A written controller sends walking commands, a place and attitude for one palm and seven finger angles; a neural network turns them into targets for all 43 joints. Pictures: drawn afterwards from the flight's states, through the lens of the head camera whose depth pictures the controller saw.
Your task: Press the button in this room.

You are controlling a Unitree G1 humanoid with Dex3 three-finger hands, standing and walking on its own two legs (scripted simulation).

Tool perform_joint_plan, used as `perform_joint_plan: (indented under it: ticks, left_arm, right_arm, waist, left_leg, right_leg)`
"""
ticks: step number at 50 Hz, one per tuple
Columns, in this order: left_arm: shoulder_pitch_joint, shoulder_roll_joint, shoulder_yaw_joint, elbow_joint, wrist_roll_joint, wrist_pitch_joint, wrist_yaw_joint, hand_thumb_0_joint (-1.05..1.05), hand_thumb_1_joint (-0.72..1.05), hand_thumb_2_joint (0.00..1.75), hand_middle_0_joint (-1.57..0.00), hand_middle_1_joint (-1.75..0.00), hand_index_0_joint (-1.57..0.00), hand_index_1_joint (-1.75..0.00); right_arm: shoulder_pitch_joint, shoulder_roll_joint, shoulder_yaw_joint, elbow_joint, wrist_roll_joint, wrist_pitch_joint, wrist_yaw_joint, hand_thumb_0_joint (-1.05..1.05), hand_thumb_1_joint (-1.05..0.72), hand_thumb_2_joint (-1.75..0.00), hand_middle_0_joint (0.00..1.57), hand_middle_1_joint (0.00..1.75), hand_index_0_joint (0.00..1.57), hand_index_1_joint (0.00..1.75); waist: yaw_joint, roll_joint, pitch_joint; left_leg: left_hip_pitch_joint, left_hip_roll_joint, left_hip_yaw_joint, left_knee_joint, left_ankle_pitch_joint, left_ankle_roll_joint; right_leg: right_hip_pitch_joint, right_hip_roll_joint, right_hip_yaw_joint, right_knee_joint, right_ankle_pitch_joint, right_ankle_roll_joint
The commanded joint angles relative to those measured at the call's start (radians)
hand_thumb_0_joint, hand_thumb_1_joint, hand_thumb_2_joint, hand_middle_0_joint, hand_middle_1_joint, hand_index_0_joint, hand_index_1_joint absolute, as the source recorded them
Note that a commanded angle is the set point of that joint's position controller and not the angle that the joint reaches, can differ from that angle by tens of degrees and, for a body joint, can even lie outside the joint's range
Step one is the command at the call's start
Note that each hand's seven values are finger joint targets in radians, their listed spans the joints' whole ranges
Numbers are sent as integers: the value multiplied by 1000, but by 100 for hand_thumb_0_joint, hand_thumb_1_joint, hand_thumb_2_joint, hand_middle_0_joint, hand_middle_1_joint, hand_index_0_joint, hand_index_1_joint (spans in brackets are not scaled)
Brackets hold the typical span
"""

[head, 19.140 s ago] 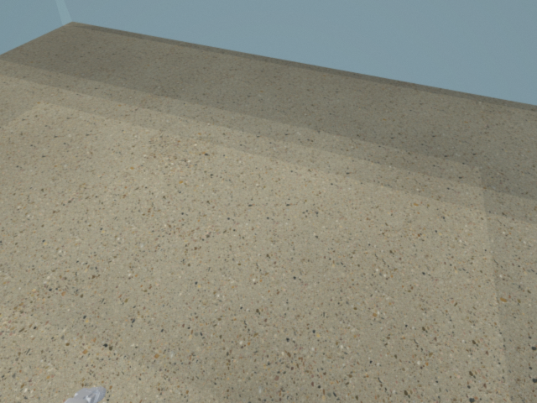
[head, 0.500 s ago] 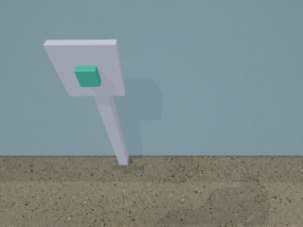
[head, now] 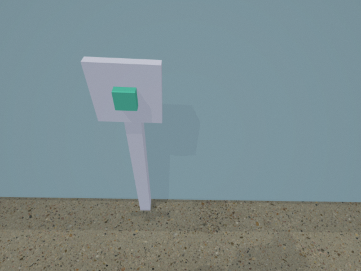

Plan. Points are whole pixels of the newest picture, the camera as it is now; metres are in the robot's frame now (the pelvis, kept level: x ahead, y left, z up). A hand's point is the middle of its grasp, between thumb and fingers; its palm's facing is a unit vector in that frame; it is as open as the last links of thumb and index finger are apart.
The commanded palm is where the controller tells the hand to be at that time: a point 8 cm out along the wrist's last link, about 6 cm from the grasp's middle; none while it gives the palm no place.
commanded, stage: look again from close up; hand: left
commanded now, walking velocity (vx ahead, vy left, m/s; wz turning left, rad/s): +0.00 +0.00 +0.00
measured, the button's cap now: (125, 98) +0.56 +0.21 +0.07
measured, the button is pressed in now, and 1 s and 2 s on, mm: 0 0 0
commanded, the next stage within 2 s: shuffle to correct the standing spot in 0.50 s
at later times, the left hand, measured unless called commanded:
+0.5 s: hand out of the picture +0.00 +0.13 -0.17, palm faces +0.03 -0.98 -0.17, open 7.3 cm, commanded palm none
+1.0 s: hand out of the picture +0.01 +0.13 -0.18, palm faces +0.08 -0.99 -0.14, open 7.4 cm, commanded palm none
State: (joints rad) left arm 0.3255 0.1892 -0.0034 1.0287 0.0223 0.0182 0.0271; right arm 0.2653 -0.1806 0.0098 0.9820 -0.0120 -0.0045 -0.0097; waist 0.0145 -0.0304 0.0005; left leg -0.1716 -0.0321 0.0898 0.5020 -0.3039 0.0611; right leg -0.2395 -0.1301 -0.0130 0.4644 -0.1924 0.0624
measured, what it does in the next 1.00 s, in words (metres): stands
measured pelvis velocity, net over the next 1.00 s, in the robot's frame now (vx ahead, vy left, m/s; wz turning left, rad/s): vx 0.03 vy -0.03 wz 0.04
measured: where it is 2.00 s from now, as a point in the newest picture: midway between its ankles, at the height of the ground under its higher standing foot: outside the picture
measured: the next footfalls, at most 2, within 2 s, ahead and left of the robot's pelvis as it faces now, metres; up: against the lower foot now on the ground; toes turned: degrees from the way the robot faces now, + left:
right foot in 1.10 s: +0.13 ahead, -0.13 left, +0.00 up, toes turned +4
left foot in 1.32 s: +0.14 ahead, +0.08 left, +0.00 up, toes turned +6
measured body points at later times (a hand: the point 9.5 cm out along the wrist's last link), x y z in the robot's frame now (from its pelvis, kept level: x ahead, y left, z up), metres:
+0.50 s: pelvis +0.00 -0.04 +0.00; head +0.00 -0.03 +0.45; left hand -0.01 +0.18 -0.16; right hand -0.01 -0.25 -0.16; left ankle -0.02 +0.07 -0.74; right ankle +0.03 -0.19 -0.74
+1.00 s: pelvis +0.03 -0.03 +0.00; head +0.03 -0.01 +0.45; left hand +0.01 +0.19 -0.17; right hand -0.01 -0.25 -0.15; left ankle -0.02 +0.07 -0.74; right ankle +0.04 -0.16 -0.70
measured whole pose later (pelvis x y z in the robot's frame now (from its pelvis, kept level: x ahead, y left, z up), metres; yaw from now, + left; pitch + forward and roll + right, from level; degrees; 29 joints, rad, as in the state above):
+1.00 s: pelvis +0.03 -0.03 +0.00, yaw +2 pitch +0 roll -1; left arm 0.37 0.16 0.05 1.05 0.03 0.00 0.00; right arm 0.42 -0.12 -0.01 1.07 -0.03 -0.04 -0.02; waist -0.02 -0.03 -0.01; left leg -0.16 0.02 0.02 0.51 -0.35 0.02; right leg -0.37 -0.05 -0.08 0.81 -0.46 -0.03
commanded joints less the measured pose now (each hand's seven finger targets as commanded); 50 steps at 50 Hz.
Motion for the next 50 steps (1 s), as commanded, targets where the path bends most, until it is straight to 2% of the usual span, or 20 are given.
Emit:
perform_joint_plan:
  ticks: [1,7,9,17,26,30,32,35,37,39,40,41,42,43,44,45,46,48,49,50]
  left_arm:
    - [43,79,11,-27,-3,-21,7,0,90,90,-20,-30,-20,-30]
    - [48,69,10,0,-6,-23,10,0,90,90,-20,-30,-20,-30]
    - [45,64,10,6,-6,-22,12,0,90,90,-20,-30,-20,-30]
    - [55,50,12,23,-8,-31,14,0,90,90,-20,-30,-20,-30]
    - [56,40,15,26,-8,-36,16,0,90,90,-20,-30,-20,-30]
    - [62,41,17,23,-8,-40,15,0,90,90,-20,-30,-20,-30]
    - [70,47,23,24,-5,-40,12,0,90,90,-20,-30,-20,-30]
    - [87,70,41,7,2,-28,6,0,90,90,-20,-30,-20,-30]
    - [105,92,58,-5,2,-27,5,0,90,90,-20,-30,-20,-30]
    - [107,108,71,-17,3,-26,6,0,90,90,-20,-30,-20,-30]
    - [102,105,73,-23,2,-29,6,0,90,90,-20,-30,-20,-30]
    - [83,96,73,-31,2,-29,5,0,90,90,-20,-30,-20,-30]
    - [60,78,69,-40,2,-28,1,0,90,90,-20,-30,-20,-30]
    - [51,44,62,-52,3,-27,-4,0,90,90,-20,-30,-20,-30]
    - [20,1,51,-69,5,-31,-8,0,90,90,-20,-30,-20,-30]
    - [-17,-15,46,-90,11,-41,-11,0,90,90,-20,-30,-20,-30]
    - [-42,-21,46,-96,9,-50,-18,0,90,90,-20,-30,-20,-30]
    - [-54,-33,46,-95,2,-68,-30,0,90,90,-20,-30,-20,-30]
    - [-49,-42,45,-91,-2,-71,-33,0,90,90,-20,-30,-20,-30]
    - [-25,-46,44,-83,-4,-68,-34,0,90,90,-20,-30,-20,-30]
  right_arm:
    - [33,-127,-27,-27,-1,-25,-12,0,-90,-90,20,30,20,30]
    - [58,-111,-23,23,2,-25,-15,0,-90,-90,20,30,20,30]
    - [62,-107,-23,34,2,-22,-15,0,-90,-90,20,30,20,30]
    - [93,-74,-24,72,3,-21,-15,0,-90,-90,20,30,20,30]
    - [102,-43,-25,90,3,-13,-15,0,-90,-90,20,30,20,30]
    - [107,-41,-25,93,2,-14,-15,0,-90,-90,20,30,20,30]
    - [119,-46,-25,96,-2,-11,-12,0,-90,-90,20,30,20,30]
    - [116,-46,-32,74,-11,4,-4,0,-90,-90,20,30,20,30]
    - [125,-35,-33,55,-12,8,-1,0,-90,-90,20,30,20,30]
    - [140,-24,-35,43,-12,6,1,0,-90,-90,20,30,20,30]
    - [153,-16,-34,45,-12,2,3,0,-90,-90,20,30,20,30]
    - [179,-11,-33,50,-12,-4,3,0,-90,-90,20,30,20,30]
    - [213,-18,-34,63,-13,-10,3,0,-90,-90,20,30,20,30]
    - [252,-52,-43,73,-16,-15,0,0,-90,-90,20,30,20,30]
    - [303,-100,-51,87,-17,-24,-5,0,-90,-90,20,30,20,30]
    - [302,-108,-53,87,-19,-29,-14,0,-90,-90,20,30,20,30]
    - [284,-100,-51,83,-19,-34,-18,0,-90,-90,20,30,20,30]
    - [250,-78,-43,73,-22,-50,-21,0,-90,-90,20,30,20,30]
    - [241,-84,-41,70,-23,-55,-23,0,-90,-90,20,30,20,30]
    - [225,-87,-40,70,-21,-56,-24,0,-90,-90,20,30,20,30]
  waist:
    - [-5,63,48]
    - [-5,66,60]
    - [-4,53,88]
    - [-7,21,76]
    - [-13,4,104]
    - [-15,-4,81]
    - [-11,2,73]
    - [0,-22,142]
    - [2,-107,146]
    - [-4,-136,137]
    - [-13,-126,128]
    - [-30,-83,129]
    - [-45,8,138]
    - [-57,155,143]
    - [-80,325,164]
    - [-79,327,208]
    - [-73,255,214]
    - [-53,174,163]
    - [-46,183,129]
    - [-31,193,105]
  left_leg:
    - [-91,137,-140,-172,183,-31]
    - [-94,136,-130,-172,176,-34]
    - [-112,138,-132,-179,144,-34]
    - [-97,130,-109,-161,111,-40]
    - [-105,119,-90,-145,59,-49]
    - [-85,119,-86,-134,78,-50]
    - [-99,107,-79,-123,-28,-49]
    - [-195,75,-73,-78,-212,-38]
    - [-232,40,-39,16,-191,-37]
    - [-221,30,-22,84,-159,-32]
    - [-174,34,-17,74,-136,-30]
    - [-113,37,-24,14,-127,-27]
    - [-76,53,-69,-64,-145,-21]
    - [-58,125,-192,-151,-226,3]
    - [-57,242,-371,-282,-296,54]
    - [-8,307,-487,-323,-216,124]
    - [10,326,-482,-308,-95,160]
    - [45,312,-382,-248,201,159]
    - [34,288,-322,-220,305,146]
    - [10,267,-276,-202,340,134]
  right_leg:
    - [68,14,-6,-24,83,-59]
    - [85,11,-5,-35,89,-58]
    - [81,14,-6,-40,78,-57]
    - [78,10,10,-56,86,-67]
    - [37,10,33,-93,14,-77]
    - [36,10,40,-101,14,-80]
    - [40,11,38,-99,-125,-86]
    - [-18,-8,68,-130,-389,-102]
    - [-30,-57,126,-185,-498,-128]
    - [-57,-101,150,-215,-549,-149]
    - [-94,-107,148,-213,-547,-156]
    - [-138,-88,112,-177,-514,-153]
    - [-170,-37,50,-97,-464,-137]
    - [-210,35,-33,27,-416,-111]
    - [-263,112,-134,241,-320,-88]
    - [-372,116,-108,358,-313,-94]
    - [-405,87,-69,431,-306,-105]
    - [-357,68,-62,393,-293,-105]
    - [-282,74,-78,331,-285,-100]
    - [-200,90,-100,265,-250,-96]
